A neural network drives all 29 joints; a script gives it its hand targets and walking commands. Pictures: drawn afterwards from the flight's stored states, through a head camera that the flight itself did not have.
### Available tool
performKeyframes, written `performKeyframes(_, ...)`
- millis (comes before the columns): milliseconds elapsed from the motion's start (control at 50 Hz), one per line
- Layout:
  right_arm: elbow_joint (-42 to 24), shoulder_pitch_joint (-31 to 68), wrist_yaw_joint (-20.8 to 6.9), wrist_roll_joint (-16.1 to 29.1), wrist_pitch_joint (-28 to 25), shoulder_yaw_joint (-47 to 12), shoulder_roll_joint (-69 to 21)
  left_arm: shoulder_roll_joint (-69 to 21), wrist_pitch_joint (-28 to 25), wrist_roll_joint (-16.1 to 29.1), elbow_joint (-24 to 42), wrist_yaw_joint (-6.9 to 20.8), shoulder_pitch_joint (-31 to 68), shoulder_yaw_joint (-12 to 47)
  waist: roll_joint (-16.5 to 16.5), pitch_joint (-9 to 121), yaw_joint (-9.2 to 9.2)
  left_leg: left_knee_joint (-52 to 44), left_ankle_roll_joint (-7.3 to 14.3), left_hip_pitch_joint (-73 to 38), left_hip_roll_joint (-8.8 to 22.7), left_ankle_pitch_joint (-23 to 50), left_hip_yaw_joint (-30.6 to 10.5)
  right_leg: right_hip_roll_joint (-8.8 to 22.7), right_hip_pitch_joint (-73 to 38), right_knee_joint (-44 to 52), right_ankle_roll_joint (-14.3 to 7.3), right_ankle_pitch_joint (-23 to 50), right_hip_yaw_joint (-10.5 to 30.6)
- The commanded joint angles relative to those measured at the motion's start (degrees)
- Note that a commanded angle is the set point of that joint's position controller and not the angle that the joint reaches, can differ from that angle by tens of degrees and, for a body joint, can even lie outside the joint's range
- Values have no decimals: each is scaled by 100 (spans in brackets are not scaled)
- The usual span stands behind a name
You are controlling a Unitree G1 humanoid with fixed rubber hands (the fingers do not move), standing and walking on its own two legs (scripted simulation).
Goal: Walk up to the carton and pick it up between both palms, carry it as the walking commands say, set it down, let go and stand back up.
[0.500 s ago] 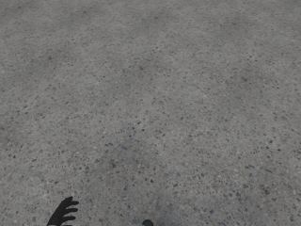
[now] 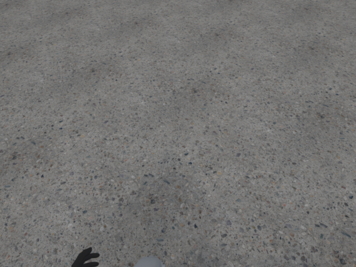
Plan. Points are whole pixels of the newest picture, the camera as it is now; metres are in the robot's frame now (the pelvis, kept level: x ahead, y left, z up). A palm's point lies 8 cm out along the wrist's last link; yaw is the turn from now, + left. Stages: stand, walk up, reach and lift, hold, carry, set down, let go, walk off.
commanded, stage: walk up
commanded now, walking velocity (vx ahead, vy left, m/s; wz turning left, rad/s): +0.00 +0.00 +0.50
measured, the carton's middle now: out of the picture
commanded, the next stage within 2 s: none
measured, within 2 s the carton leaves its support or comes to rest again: neither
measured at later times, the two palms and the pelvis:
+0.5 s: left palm out of the picture +0.05 +0.32 -0.09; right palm out of the picture +0.09 -0.22 -0.10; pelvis -0.01 +0.03 +0.01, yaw +16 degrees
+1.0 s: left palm out of the picture -0.01 +0.28 -0.08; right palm out of the picture +0.15 -0.20 -0.12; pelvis -0.01 +0.01 +0.01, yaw +23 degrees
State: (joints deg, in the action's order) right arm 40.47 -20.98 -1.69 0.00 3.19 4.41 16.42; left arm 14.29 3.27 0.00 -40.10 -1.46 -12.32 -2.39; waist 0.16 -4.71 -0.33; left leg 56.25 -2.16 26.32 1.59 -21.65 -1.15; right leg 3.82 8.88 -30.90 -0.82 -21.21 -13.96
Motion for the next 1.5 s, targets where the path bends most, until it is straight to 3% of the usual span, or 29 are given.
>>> performKeyframes(0,-375,-469,24,-31,-32,131,59,890,-8,-224,293,0,234,-292,-632,564,398,-1748,240,-52,333,174,469,1476,-1053,-569,-390,3695,198)
performKeyframes(20,-120,-878,32,-37,-100,214,295,931,37,-192,411,51,680,-234,-215,650,768,-2385,346,-850,304,892,133,1208,-293,-1684,-188,2982,113)
performKeyframes(40,-43,-767,60,-65,-110,268,791,705,92,-212,624,70,695,-129,1531,419,688,-2977,519,-1183,1087,3604,-1730,343,1195,-2650,99,-714,247)
performKeyframes(60,-27,-807,82,-85,-139,376,1408,533,149,-203,728,85,719,-19,2369,272,636,-3349,828,-1385,1724,4557,-3551,-306,2197,-3315,265,-2359,738)
performKeyframes(80,-91,-978,136,-80,-160,409,1490,576,171,-134,844,111,762,4,2067,284,622,-3685,1089,-1188,2047,4186,-4187,-247,2167,-3570,331,-2260,1095)
performKeyframes(100,-59,-897,160,1,-169,343,1231,665,181,-136,730,104,985,-42,1065,178,515,-3628,994,-943,1730,3627,-3842,-215,1874,-3365,219,-1800,1398)
performKeyframes(140,-151,-546,228,-34,-195,338,1106,628,143,-233,474,130,473,-23,1683,391,400,-3922,428,-829,1039,1400,-3205,-308,1769,-3162,117,-1302,1430)
performKeyframes(220,-166,-604,270,-11,-255,382,826,552,138,-212,237,86,393,-39,1723,571,364,-3906,-369,-1210,479,3039,-2405,-673,1451,-2745,112,-806,1003)
performKeyframes(300,-74,-823,341,-25,-227,371,948,532,134,-130,282,36,566,-84,1325,839,416,-3719,-249,-1979,653,4052,-2822,-786,1582,-2015,251,-777,1152)
performKeyframes(440,-16,-336,286,-93,-189,234,736,419,33,4,148,-77,2,-37,1574,1031,62,-3661,-159,-876,329,3465,-2367,-804,-494,220,219,-153,1009)
performKeyframes(460,-75,-321,217,-8,-150,202,735,506,32,-45,-15,-115,-437,-108,1267,1179,-32,-3821,-483,-244,84,2574,-2216,-751,-1455,634,134,-76,877)
performKeyframes(480,-177,-20,219,16,-127,185,667,567,54,-40,-140,-142,-842,-121,498,988,-333,-3297,-326,558,-55,1127,-2105,-291,-2110,1235,33,363,1219)
performKeyframes(500,-110,-256,203,87,-74,99,488,944,49,-93,-139,-151,-717,-234,-1215,1205,-332,-1736,-242,1035,-627,-508,-1270,1049,-2190,1785,-350,335,2194)
performKeyframes(520,-147,-258,221,-4,2,84,338,1197,47,-185,-43,-153,-511,-211,-1581,1067,-263,438,-243,1107,-701,-818,-520,2409,-1322,2013,-897,679,2782)
performKeyframes(540,-227,-4,127,-171,69,83,393,870,27,-125,85,-149,111,-39,-896,460,46,1192,-206,1128,-91,-454,-380,2365,-518,2168,-899,671,2238)
performKeyframes(600,35,-309,-37,-223,138,149,466,495,-35,-109,175,-148,795,66,-413,-129,485,1973,-150,913,152,431,-42,1526,485,2039,-708,358,1207)
performKeyframes(660,6,-172,-37,-97,198,57,333,381,-33,-81,299,-209,180,71,-582,-260,252,2011,-210,1027,122,698,101,1101,235,1661,-350,785,726)
performKeyframes(780,-250,95,39,-62,102,-35,204,356,-202,-117,151,-126,-422,89,-730,489,-33,940,-300,1273,210,126,233,1393,-1245,849,-435,3824,414)
performKeyframes(860,-184,-95,76,-4,112,-85,166,352,-173,-10,174,-93,-524,73,-1139,438,-29,1034,-292,1322,356,423,176,1354,-1378,886,-271,4197,306)
performKeyframes(1120,-317,100,47,-10,9,-184,87,715,-197,-157,102,52,-383,-11,-943,308,-8,191,-175,1718,579,543,703,1929,-1737,1067,-520,2322,362)
performKeyframes(1180,-355,-103,-72,-28,-28,-167,72,896,-255,-308,-78,157,-339,-114,-1348,466,96,-35,-79,1434,742,446,1001,2207,-1584,1563,-608,-1500,735)
performKeyframes(1260,-235,-465,-73,-50,-193,-246,1,762,-246,-332,-17,194,-66,-42,-681,375,392,-1376,-28,148,260,223,1245,1635,-712,418,-337,-614,-14)
performKeyframes(1280,-35,-1093,0,-114,-231,-222,76,661,-259,-329,-29,259,57,12,-7,821,711,-2210,44,-481,20,565,1202,1287,-653,-811,-250,-262,-298)
performKeyframes(1300,235,-1606,80,-161,-318,-117,387,545,-230,-345,117,255,186,118,1258,1015,992,-2900,285,-1678,-175,701,436,653,332,-2740,-129,-1052,-287)
performKeyframes(1320,187,-1559,164,-196,-450,57,1033,313,-209,-263,370,289,359,167,2768,399,683,-3802,671,-1917,1081,1896,-2983,-163,2379,-4355,31,-2903,347)
performKeyframes(1340,148,-1226,228,-229,-469,168,1508,182,-133,-257,410,285,206,229,2616,130,307,-4264,918,-1595,1826,2941,-4518,-362,2872,-4515,130,-3073,1195)
performKeyframes(1380,114,-723,330,-157,-550,17,1256,348,-157,-338,275,301,54,196,1609,168,43,-4663,781,-979,1742,1372,-4832,-192,2328,-4680,20,-2095,1764)
performKeyframes(1440,361,-580,460,-9,-619,41,876,524,-142,-282,-180,321,-240,91,1143,656,-13,-3852,-338,-2087,738,4292,-2581,-375,2214,-4165,167,-1144,1383)
performKeyframes(1480,586,-1165,498,-46,-645,10,675,481,-68,-256,-265,339,-234,25,1083,1148,23,-3711,-611,-2515,376,4187,-2008,-545,1963,-3879,283,-961,1201)
